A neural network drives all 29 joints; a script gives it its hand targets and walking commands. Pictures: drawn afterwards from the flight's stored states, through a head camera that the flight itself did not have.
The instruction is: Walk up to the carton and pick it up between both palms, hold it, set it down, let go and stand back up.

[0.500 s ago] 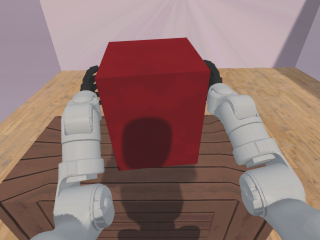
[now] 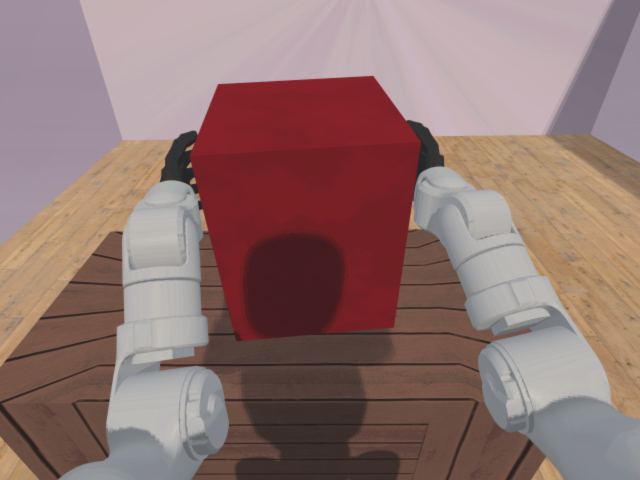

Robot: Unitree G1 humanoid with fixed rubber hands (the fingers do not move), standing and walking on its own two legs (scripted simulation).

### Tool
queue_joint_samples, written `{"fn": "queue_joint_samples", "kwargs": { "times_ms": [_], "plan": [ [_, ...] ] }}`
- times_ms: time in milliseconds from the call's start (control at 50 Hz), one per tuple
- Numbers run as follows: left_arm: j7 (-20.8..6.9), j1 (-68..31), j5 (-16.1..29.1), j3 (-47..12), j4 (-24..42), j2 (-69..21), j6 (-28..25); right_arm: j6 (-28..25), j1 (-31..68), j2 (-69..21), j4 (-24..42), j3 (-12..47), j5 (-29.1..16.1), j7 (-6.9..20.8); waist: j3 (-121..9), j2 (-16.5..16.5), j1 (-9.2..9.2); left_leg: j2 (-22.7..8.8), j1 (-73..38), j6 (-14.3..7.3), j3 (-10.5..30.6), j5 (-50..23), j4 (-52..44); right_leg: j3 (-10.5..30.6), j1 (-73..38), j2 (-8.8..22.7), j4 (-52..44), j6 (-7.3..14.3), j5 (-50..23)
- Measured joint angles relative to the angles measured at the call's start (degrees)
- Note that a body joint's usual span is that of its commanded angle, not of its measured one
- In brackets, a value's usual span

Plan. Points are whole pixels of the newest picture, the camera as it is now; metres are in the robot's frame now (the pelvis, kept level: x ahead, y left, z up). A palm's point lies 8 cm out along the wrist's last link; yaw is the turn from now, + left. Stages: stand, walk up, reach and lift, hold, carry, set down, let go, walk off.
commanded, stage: hold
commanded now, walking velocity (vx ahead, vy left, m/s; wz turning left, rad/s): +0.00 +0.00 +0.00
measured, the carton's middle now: (306, 205) +0.39 +0.00 +0.23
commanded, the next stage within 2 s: none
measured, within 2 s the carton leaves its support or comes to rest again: neither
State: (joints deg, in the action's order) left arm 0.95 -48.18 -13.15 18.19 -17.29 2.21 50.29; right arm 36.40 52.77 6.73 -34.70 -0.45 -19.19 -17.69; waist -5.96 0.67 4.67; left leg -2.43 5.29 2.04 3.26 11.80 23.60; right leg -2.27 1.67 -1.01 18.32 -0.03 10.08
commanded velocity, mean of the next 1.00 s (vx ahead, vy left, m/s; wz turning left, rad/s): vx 0.00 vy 0.00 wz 0.00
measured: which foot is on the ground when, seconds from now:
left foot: down 0.00-1.00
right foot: down 0.00-1.00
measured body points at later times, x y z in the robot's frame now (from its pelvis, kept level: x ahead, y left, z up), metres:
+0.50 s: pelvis +0.00 +0.00 +0.00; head -0.09 +0.02 +0.44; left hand +0.38 +0.15 +0.27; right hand +0.37 -0.14 +0.27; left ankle +0.02 +0.14 -0.75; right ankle +0.01 -0.12 -0.75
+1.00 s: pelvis +0.00 +0.00 +0.00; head -0.09 +0.02 +0.44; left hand +0.38 +0.15 +0.27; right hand +0.37 -0.14 +0.27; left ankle +0.02 +0.14 -0.75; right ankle +0.01 -0.12 -0.75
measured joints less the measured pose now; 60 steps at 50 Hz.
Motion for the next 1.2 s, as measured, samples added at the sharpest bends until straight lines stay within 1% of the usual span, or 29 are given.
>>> {"fn": "queue_joint_samples", "kwargs": {
  "times_ms": [1200],
  "plan": [
    [0.2,0.2,0.1,-0.2,0.2,-0.1,0.0,0.1,-0.2,0.1,0.0,0.0,-0.2,0.1,-0.2,0.0,0.01,0.0,0.0,0.0,-0.1,0.1,0.1,0.2,0.0,-0.1,0.0,0.0,0.0]
  ]
}}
